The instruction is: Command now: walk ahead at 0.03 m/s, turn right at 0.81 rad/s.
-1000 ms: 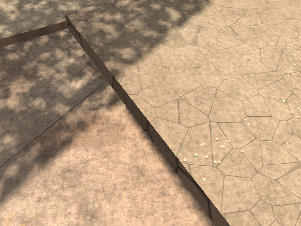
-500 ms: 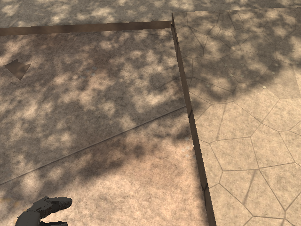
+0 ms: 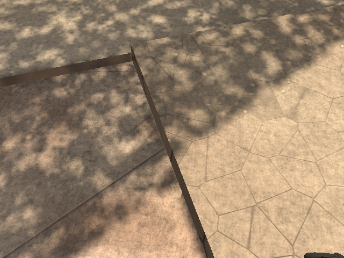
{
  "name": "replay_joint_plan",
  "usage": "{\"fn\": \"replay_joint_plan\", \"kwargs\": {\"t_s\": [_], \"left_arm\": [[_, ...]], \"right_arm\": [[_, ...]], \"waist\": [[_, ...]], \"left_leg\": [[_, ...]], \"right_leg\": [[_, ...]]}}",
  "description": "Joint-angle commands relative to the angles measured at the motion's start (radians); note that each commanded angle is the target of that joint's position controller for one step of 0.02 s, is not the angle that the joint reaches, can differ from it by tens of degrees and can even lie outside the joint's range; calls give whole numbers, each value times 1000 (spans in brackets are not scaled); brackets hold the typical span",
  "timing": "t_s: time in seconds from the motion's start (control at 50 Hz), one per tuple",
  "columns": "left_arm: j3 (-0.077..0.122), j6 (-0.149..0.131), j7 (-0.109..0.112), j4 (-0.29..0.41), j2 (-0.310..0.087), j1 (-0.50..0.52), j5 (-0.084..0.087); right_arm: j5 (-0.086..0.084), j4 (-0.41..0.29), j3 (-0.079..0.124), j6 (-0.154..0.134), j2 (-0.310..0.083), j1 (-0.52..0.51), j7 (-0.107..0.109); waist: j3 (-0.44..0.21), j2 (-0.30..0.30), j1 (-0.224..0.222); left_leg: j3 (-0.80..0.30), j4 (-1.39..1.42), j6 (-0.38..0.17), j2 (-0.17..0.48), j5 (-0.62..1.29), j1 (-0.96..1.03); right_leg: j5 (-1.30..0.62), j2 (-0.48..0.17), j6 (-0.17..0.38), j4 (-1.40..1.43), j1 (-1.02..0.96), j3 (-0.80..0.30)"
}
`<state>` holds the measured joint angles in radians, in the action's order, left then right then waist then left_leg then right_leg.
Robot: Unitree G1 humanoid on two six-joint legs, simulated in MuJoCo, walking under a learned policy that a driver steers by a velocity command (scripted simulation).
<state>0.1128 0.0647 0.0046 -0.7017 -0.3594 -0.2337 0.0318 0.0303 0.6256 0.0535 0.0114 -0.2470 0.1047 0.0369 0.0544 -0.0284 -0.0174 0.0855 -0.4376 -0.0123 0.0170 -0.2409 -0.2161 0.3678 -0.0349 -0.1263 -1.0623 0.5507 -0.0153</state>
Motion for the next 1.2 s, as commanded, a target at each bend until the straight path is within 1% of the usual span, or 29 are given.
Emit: {"fn": "replay_joint_plan", "kwargs": {"t_s": [0.02,0.1,0.14,0.16,0.18,0.2,0.22,0.26,0.32,0.46,0.52,0.56,0.58,0.6,0.62,0.64,0.68,0.72,0.74,0.76,0.8,0.86,0.88,0.9,0.92,0.96,1.02,1.12,1.2], "left_arm": [[-23,-15,-29,128,5,80,-1],[-8,4,-44,136,-36,28,-2],[17,8,-25,109,-65,-59,-9],[50,5,-4,120,-172,-108,-19],[71,-8,-2,143,-308,-94,-52],[53,-33,-18,155,-229,-84,-68],[42,-46,-19,144,-207,-45,-59],[22,-34,1,154,-137,67,-12],[8,-16,24,175,-117,116,-31],[-12,-11,30,162,-94,89,-50],[-49,-19,15,141,-11,114,-62],[-66,-32,3,105,24,103,-54],[-62,-43,1,88,14,71,-51],[-51,-54,4,82,-12,40,-61],[-45,-61,10,83,-17,-14,-77],[-44,-65,23,98,-7,21,-76],[-28,-61,43,116,-21,124,-50],[-23,-56,43,133,7,166,-44],[-21,-59,38,135,18,167,-40],[-21,-64,31,130,26,139,-36],[-20,-86,10,128,36,138,-6],[11,-119,-1,27,-11,-82,-7],[27,-121,5,-8,-58,-181,-21],[32,-132,-1,4,-113,-159,-62],[23,-150,1,38,-90,-66,-73],[-2,-163,15,55,-17,-14,-32],[-6,-168,24,22,-34,-103,-49],[-22,-168,20,-26,-34,-170,-71],[-24,-155,22,-65,-56,-208,-62]], "right_arm": [[-2,-62,56,-2,-174,-22,5],[-42,-56,77,-7,-209,-17,-17],[-60,-37,72,-18,-170,-2,-28],[-47,-51,67,-25,-146,3,-34],[-3,-127,38,-28,-69,-42,-34],[-2,-114,50,-22,-129,-115,-27],[-23,-112,54,-18,-139,-121,-22],[-13,-91,64,-12,-150,-75,-2],[-13,-66,65,-11,-127,-5,-12],[-27,-60,42,-3,-99,-13,-18],[-36,-30,36,-3,-98,47,-31],[-41,-17,23,-13,-65,65,-43],[-34,-28,25,-17,-80,35,-41],[-21,-51,34,-22,-139,7,-37],[-22,-75,48,-27,-220,3,-37],[-32,-65,54,-29,-228,2,-45],[-32,-52,58,-27,-205,57,-40],[-38,-50,71,-27,-221,112,-26],[-38,-49,76,-28,-221,124,-17],[-50,-42,79,-23,-207,137,-5],[-76,-49,84,-7,-201,114,7],[-76,-107,75,10,-163,-27,11],[-72,-119,57,8,-82,-16,4],[-83,-158,44,-6,-44,-12,-5],[-82,-162,49,-19,-96,30,-19],[-69,-110,61,-26,-139,83,-35],[-63,-105,51,-37,-118,53,-56],[-72,-134,33,-30,-103,-27,-67],[-74,-164,9,-36,-69,-140,-102]], "waist": [[-117,166,48],[-151,181,18],[-165,114,-33],[-165,-77,-58],[-215,-343,-17],[-283,-143,-96],[-221,-96,-60],[-135,-53,4],[-164,-85,39],[-179,-141,-4],[-174,-163,4],[-134,-162,21],[-91,-135,17],[-66,-76,-13],[-76,88,-64],[-68,215,-58],[-49,248,6],[-83,289,43],[-112,270,50],[-164,217,37],[-123,197,16],[-93,198,-111],[-133,32,-122],[-99,-158,-90],[-59,-159,-27],[-20,-118,-10],[8,-68,-47],[98,-69,-69],[165,-38,-98]], "left_leg": [[-87,67,-196,245,501,146],[-53,-22,-160,312,583,142],[42,-206,-58,258,505,39],[104,-476,45,165,212,-222],[12,-753,134,7,-427,-505],[-158,-892,132,5,-451,-526],[-176,-904,109,10,-375,-533],[-172,-821,108,16,-231,-531],[-143,-782,134,-33,-117,-420],[-127,-516,127,-21,-110,-304],[-107,-365,108,24,-109,-147],[-77,-138,85,19,2,-10],[-81,-7,68,3,103,5],[-164,0,45,41,244,-2],[-306,-4,-17,136,440,-3],[-413,66,-124,192,337,-82],[-514,103,-169,201,260,-69],[-560,82,-202,206,371,46],[-575,67,-212,209,436,96],[-564,78,-203,183,248,120],[-575,159,-178,134,-303,6],[-487,119,-82,18,-341,-334],[-349,-178,-19,-75,-360,-532],[-315,-438,-19,-103,-273,-722],[-326,-594,-17,0,-207,-773],[-285,-725,10,26,-78,-818],[-219,-858,27,60,66,-825],[-181,-809,49,83,201,-813],[-62,-577,4,93,247,-763]], "right_leg": [[12,-40,-3,151,-3,46],[-23,-4,58,344,-167,109],[-206,43,129,561,-368,93],[-635,-79,215,637,-576,-152],[-1025,-349,441,614,-658,-565],[-911,-363,504,641,-615,-533],[-775,-305,457,652,-554,-451],[-610,-209,359,652,-460,-363],[-614,-154,344,644,-374,-319],[-557,-161,332,604,-363,-370],[-498,-159,321,611,-301,-331],[-333,-131,295,630,-253,-292],[-219,-96,259,632,-254,-269],[-111,-40,211,577,-257,-236],[8,50,157,465,-238,-143],[10,87,95,433,-251,-54],[14,96,75,379,-213,-37],[179,127,61,263,-115,-52],[240,127,54,188,-79,-73],[236,116,55,193,-83,-81],[174,96,91,399,-158,-77],[-124,62,160,771,-611,-31],[-51,-104,180,769,-816,-177],[225,-329,250,845,-758,-553],[333,-402,298,852,-681,-616],[226,-315,245,859,-679,-433],[-2,-242,208,869,-633,-196],[-166,-218,211,905,-540,31],[-278,-231,193,944,-576,163]]}}
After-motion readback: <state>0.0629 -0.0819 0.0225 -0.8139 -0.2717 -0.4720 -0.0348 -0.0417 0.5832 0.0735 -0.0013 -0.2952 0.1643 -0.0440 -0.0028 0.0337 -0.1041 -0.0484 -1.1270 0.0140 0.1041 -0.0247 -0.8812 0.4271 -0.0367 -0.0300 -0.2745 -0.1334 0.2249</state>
